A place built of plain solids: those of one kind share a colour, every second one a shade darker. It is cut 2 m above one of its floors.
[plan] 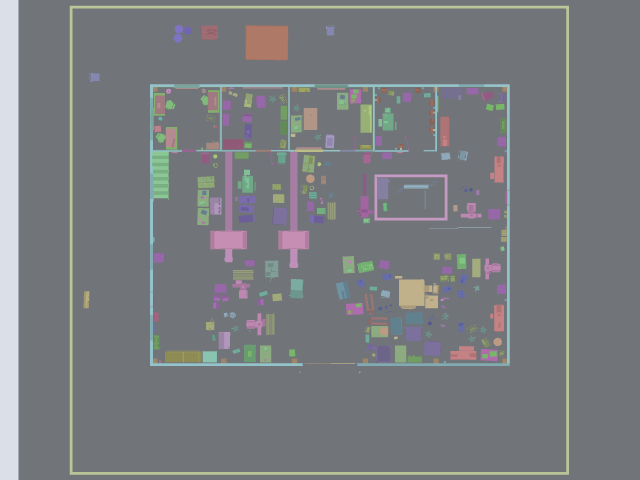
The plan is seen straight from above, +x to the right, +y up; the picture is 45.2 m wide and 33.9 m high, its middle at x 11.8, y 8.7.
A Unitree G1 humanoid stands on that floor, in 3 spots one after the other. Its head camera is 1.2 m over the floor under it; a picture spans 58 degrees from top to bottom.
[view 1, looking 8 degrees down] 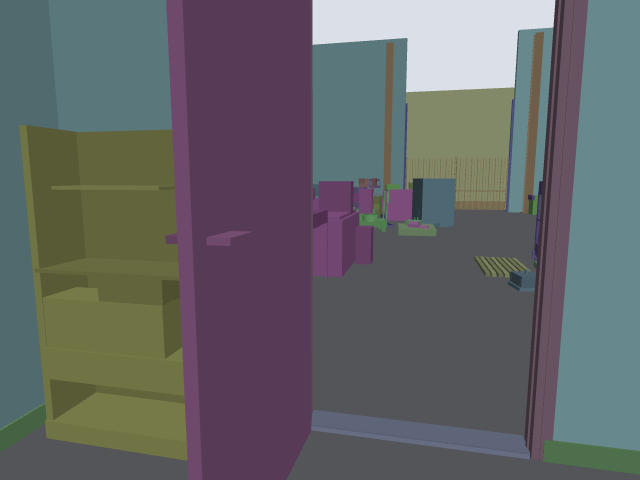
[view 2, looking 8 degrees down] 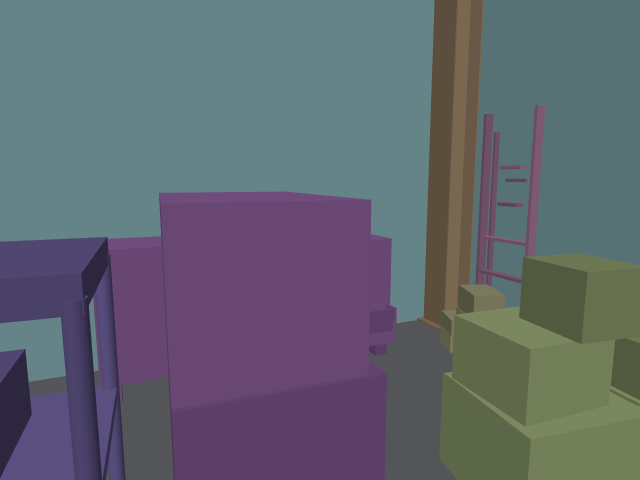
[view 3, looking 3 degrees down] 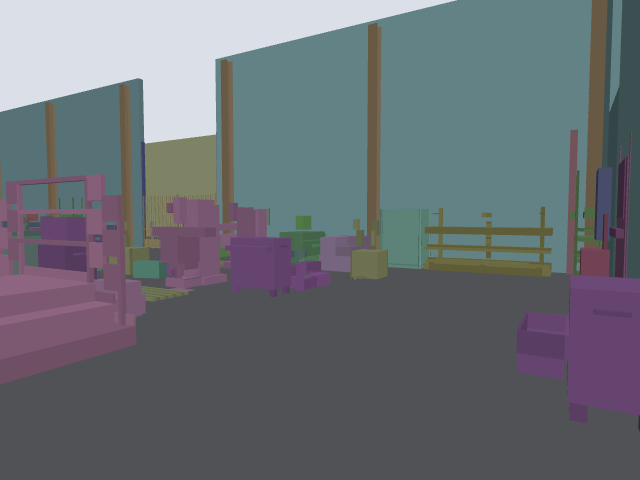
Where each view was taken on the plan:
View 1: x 13.75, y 16.95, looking -77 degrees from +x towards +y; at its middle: band_saw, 5.35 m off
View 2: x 7.80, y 16.95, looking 156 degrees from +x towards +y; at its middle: roll_cab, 0.88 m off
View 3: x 0.53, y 10.68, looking -60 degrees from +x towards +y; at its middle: pallet_stack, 11.81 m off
